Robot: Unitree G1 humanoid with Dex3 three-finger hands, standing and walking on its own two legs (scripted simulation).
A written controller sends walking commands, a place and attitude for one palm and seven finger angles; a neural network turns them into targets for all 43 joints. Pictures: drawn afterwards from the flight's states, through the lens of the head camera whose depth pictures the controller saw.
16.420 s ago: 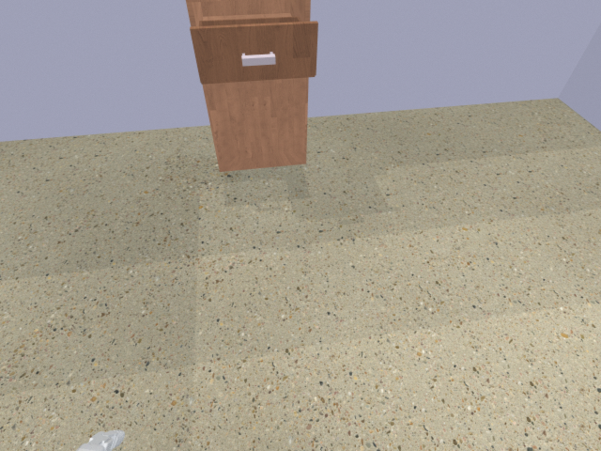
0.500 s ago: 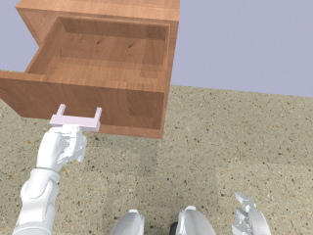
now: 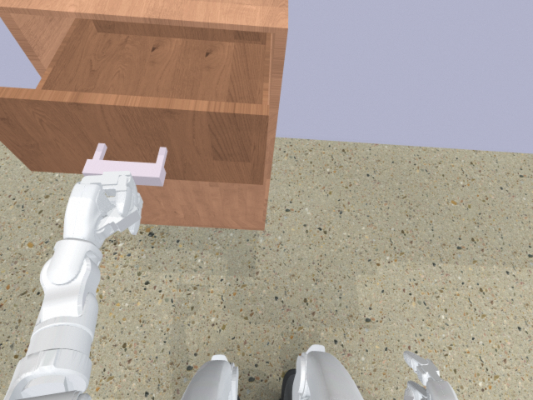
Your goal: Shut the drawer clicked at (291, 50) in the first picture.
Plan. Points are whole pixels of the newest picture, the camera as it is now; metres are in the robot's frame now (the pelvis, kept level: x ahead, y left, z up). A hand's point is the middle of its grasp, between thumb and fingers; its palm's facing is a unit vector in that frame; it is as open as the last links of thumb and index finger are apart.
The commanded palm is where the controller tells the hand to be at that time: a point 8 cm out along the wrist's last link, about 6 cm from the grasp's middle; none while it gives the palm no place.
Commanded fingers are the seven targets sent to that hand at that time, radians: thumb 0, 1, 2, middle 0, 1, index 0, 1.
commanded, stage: push the drawer shut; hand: left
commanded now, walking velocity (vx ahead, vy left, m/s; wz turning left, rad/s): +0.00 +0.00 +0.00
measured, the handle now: (129, 161) +0.46 +0.23 +0.03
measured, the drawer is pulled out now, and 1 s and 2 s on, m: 0.19 0.08 0.00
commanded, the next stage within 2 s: pull the fist back off the drawer in 1.92 s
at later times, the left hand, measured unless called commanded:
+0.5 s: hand (147, 172) +0.44 +0.20 +0.03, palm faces -0.03 -1.00 -0.04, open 3.4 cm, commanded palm +0.43 +0.24 +0.04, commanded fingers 0.00 0.90 0.90 -1.40 -1.60 -1.40 -1.60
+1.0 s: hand (151, 148) +0.49 +0.20 +0.03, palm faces -0.02 -1.00 -0.04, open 3.4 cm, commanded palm +0.49 +0.23 +0.04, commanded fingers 0.00 0.90 0.90 -1.40 -1.60 -1.40 -1.60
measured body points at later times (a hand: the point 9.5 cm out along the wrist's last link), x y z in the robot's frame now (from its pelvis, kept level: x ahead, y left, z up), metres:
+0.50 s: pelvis +0.00 +0.00 +0.00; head +0.13 +0.02 +0.43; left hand +0.44 +0.25 +0.03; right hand +0.07 -0.26 -0.12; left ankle -0.01 +0.08 -0.65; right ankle +0.05 -0.11 -0.65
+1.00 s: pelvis +0.00 +0.00 -0.01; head +0.15 +0.02 +0.42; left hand +0.48 +0.25 +0.03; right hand +0.04 -0.27 -0.12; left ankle -0.01 +0.08 -0.65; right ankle +0.05 -0.11 -0.65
